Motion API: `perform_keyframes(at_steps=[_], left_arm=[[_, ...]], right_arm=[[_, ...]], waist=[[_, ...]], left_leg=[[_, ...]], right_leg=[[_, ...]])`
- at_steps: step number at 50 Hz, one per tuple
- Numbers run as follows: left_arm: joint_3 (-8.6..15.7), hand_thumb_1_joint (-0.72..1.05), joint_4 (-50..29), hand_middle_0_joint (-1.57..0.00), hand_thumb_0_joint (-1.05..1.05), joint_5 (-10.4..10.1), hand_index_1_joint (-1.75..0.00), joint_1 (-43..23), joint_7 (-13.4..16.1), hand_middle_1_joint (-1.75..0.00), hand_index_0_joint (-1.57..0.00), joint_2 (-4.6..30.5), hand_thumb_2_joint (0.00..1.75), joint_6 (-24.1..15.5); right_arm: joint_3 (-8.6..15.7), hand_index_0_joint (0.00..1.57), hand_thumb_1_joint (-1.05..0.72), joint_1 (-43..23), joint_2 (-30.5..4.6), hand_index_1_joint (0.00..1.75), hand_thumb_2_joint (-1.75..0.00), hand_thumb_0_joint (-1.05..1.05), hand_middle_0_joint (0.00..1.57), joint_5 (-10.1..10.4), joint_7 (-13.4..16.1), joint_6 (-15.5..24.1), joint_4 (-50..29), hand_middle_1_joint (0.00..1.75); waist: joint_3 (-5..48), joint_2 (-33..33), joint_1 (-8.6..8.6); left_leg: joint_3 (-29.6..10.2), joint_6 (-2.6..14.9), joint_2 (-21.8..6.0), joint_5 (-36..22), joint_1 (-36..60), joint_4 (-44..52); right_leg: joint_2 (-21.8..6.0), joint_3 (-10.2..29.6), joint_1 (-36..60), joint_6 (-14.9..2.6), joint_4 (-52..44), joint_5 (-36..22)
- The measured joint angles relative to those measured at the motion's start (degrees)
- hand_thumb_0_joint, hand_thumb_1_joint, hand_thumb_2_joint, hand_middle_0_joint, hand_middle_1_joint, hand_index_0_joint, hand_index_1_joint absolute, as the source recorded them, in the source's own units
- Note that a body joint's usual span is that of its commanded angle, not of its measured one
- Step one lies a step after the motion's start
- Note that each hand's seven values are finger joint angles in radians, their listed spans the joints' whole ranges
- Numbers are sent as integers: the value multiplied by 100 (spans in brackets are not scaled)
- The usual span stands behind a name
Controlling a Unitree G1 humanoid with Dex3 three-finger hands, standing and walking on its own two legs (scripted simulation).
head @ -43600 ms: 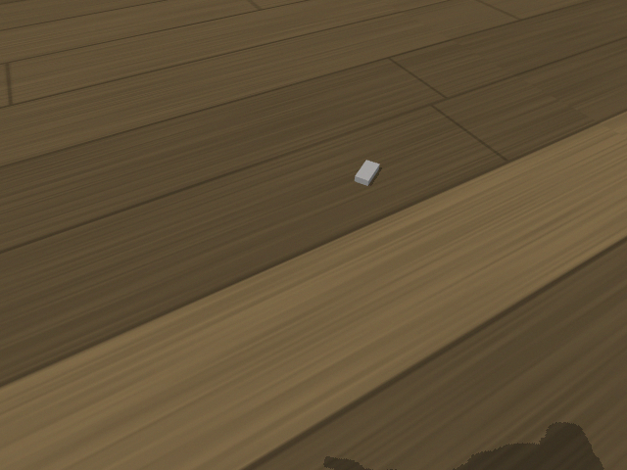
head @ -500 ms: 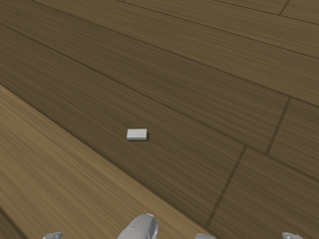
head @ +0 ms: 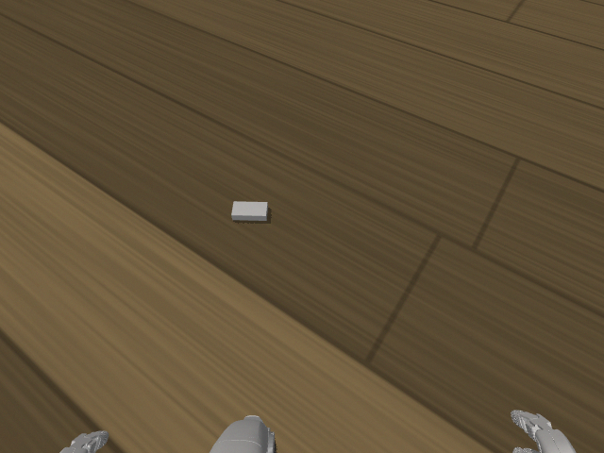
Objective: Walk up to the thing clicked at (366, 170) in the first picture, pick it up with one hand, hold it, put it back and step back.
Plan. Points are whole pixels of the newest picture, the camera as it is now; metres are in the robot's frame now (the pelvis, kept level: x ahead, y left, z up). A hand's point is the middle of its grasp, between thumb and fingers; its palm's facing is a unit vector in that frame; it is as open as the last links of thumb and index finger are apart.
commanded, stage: step back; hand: left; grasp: from above
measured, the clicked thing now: (250, 211) +1.00 +0.28 -0.73
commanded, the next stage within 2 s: stand in 1.12 s
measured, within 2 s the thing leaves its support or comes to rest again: neither
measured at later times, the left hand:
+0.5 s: hand out of the picture +0.00 +0.28 -0.13, palm faces +0.03 -0.92 -0.39, open 7.3 cm
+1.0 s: hand out of the picture +0.04 +0.28 -0.15, palm faces +0.06 -0.93 -0.36, open 7.3 cm
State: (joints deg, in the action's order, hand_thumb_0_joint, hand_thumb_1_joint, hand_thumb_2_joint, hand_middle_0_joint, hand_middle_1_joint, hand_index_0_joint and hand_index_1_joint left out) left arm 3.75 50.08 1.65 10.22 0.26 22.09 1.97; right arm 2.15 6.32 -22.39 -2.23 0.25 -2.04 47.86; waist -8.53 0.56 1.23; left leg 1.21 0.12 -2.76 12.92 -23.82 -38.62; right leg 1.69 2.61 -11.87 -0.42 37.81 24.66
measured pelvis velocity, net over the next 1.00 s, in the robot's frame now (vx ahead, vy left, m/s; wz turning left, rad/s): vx -0.01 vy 0.01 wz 0.05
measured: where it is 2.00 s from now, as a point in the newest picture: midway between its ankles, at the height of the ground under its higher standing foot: outside the picture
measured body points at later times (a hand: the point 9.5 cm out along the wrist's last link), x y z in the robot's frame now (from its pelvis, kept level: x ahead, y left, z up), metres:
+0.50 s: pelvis -0.05 -0.01 +0.01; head -0.05 +0.00 +0.46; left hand +0.00 +0.33 -0.10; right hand +0.01 -0.31 -0.11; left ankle -0.05 +0.13 -0.72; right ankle -0.03 -0.12 -0.70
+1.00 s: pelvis -0.01 +0.01 +0.01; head +0.02 +0.03 +0.45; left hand +0.04 +0.33 -0.13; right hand +0.12 -0.28 -0.11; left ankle +0.05 +0.13 -0.72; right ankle -0.02 -0.12 -0.72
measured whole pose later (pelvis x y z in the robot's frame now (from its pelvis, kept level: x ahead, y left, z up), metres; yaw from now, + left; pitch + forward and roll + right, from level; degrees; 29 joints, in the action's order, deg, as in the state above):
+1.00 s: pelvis -0.01 +0.01 +0.01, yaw +3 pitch -3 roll -1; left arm 1.9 57.3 0.4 9.2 0.2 22.0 0.0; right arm 1.3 6.0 -19.5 -1.7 -0.1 0.6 57.2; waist -6.2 -1.1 1.6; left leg 1.8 0.6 -1.7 13.9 -20.2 -36.7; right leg -0.9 -0.3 -12.5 -0.6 36.1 20.8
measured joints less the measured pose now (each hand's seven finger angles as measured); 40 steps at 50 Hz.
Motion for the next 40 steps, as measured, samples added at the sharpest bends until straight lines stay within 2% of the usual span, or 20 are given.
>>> perform_keyframes(at_steps=[1, 2, 4, 6, 8, 10, 13, 15, 16, 19, 23, 26, 28, 30, 33, 36, 38, 40], left_arm=[[12, 91, 104, -20, 0, 38, -30, 15, 1, -30, -21, -81, 90, -47], [1, 91, 172, -20, 0, 63, -30, 64, -18, -30, -21, -136, 90, -64], [-32, 90, 261, -20, 0, 91, -30, 209, -53, -30, -21, -159, 90, -79], [-47, 90, 340, -21, 0, 91, -30, 295, -46, -30, -21, -199, 90, -104], [-29, 90, 380, -21, 1, 113, -30, 329, -53, -30, -21, -204, 90, -133], [-11, 90, 385, -21, 1, 131, -30, 335, -70, -30, -21, -183, 90, -180], [2, 90, 355, -21, 1, 126, -30, 302, -103, -30, -21, -103, 90, -215], [-14, 90, 349, -21, 0, 96, -30, 253, -107, -30, -21, -3, 90, -184], [-25, 90, 371, -21, 0, 64, -30, 258, -101, -30, -21, 37, 90, -162], [-36, 90, 532, -20, 0, 5, -30, 268, -109, -30, -21, 94, 90, -95], [-1, 90, 591, -20, 1, -25, -30, 250, -173, -30, -21, 158, 90, -152], [36, 91, 593, -20, 1, -3, -30, 234, -196, -30, -21, 141, 90, -229], [60, 91, 583, -20, 0, 45, -30, 208, -163, -30, -21, 69, 90, -306], [57, 91, 539, -20, 0, 86, -30, 238, -140, -30, -21, 8, 90, -370], [28, 90, 511, -20, 0, 49, -30, 271, -120, -30, -21, -103, 90, -419], [-16, 90, 524, -20, 0, 31, -30, 309, -110, -30, -21, -150, 90, -458], [-53, 90, 542, -21, 0, 15, -30, 310, -102, -30, -21, -128, 90, -444], [-95, 90, 557, -21, 0, -22, -30, 277, -89, -30, -21, -89, 90, -393]], right_arm=[[23, 21, -90, -64, -66, 30, -89, 0, 21, 10, 0, -20, 26, 30], [50, 21, -90, -71, -83, 30, -89, 0, 21, 18, 18, -46, 75, 30], [70, 21, -90, 22, -48, 30, -89, 0, 20, 37, 30, -98, 206, 30], [75, 21, -90, 155, -78, 30, -89, 0, 20, 89, 12, -82, 333, 30], [81, 21, -90, 328, -103, 30, -89, 0, 20, 103, -13, -42, 459, 30], [89, 21, -90, 524, -123, 30, -89, 0, 20, 82, -50, -6, 590, 30], [105, 21, -90, 753, -103, 30, -89, 0, 20, 46, -105, 51, 796, 30], [130, 21, -90, 771, -6, 30, -89, 1, 20, 22, -105, 122, 925, 30], [132, 21, -90, 763, 55, 30, -89, 1, 20, 6, -104, 160, 952, 30], [101, 21, -90, 803, 165, 30, -89, 1, 20, -6, -141, 275, 904, 30], [63, 21, -90, 809, 230, 30, -89, 1, 21, -39, -157, 342, 833, 30], [83, 21, -90, 795, 167, 30, -89, 1, 21, -27, -169, 271, 782, 30], [97, 21, -90, 790, 79, 30, -89, 1, 21, 4, -142, 188, 771, 30], [111, 21, -90, 797, 59, 30, -89, 1, 21, 8, -78, 112, 830, 30], [125, 21, -90, 794, -10, 30, -89, 1, 20, 40, -63, 153, 868, 30], [134, 21, -90, 777, -68, 30, -89, 1, 20, 38, -83, 220, 874, 30], [129, 21, -90, 737, -67, 30, -89, 1, 20, 32, -96, 231, 875, 30], [123, 21, -90, 663, -50, 30, -89, 1, 20, 35, -97, 241, 893, 30]], waist=[[-44, 198, -26], [-32, 296, -45], [117, 205, 52], [203, 184, 77], [291, 159, 81], [374, 158, 74], [443, 122, 47], [358, -70, 47], [334, -173, 61], [419, -200, -36], [461, -203, -125], [492, -114, -162], [469, 84, -158], [527, 135, -95], [484, 167, -8], [420, 174, 41], [371, 130, 50], [311, 76, 39]], left_leg=[[-127, 30, -104, 69, -90, -164], [-312, 40, -48, 428, -154, -310], [-573, -3, 289, 1087, -267, -843], [-760, -11, 524, 1105, -273, -1337], [-756, -41, 602, 1136, -148, -1501], [-691, -67, 557, 1209, 134, -1225], [-445, -61, 408, 1341, 745, -164], [-308, -12, 516, 516, 1071, 522], [-239, 12, 575, 358, 1123, 601], [-218, 135, 509, 368, 1131, 635], [-209, 94, 369, 333, 1184, 736], [-228, 16, 257, 468, 1097, 527], [-378, 32, 129, 843, 940, 63], [-610, 64, 285, 1371, 635, -681], [-626, 66, 421, 1273, 229, -1396], [-515, 23, 333, 1094, 60, -1186], [-372, 4, 224, 964, 118, -676], [-208, 14, 147, 594, 300, -41]], right_leg=[[135, -74, 55, -24, -141, -172], [193, -117, 22, -49, -103, -222], [102, -26, -117, -117, 4, -257], [8, -11, -133, -105, -79, -368], [-84, -42, -172, -95, -138, -445], [-151, -123, -201, -81, -174, -485], [-259, -275, -249, -27, -133, -483], [-428, -240, -284, 44, 31, -428], [-458, -131, -317, 19, 118, -373], [-297, -95, -569, -55, 746, 218], [-269, -222, -653, -97, 727, 241], [-233, -332, -382, -114, -28, -72], [-81, -459, -243, -113, -310, -756], [-48, -516, -252, -147, -236, -708], [-95, -552, -67, -163, -436, -705], [-154, -577, 96, -102, -623, -737], [-209, -592, 137, -60, -599, -674], [-270, -611, 117, -8, -431, -535]])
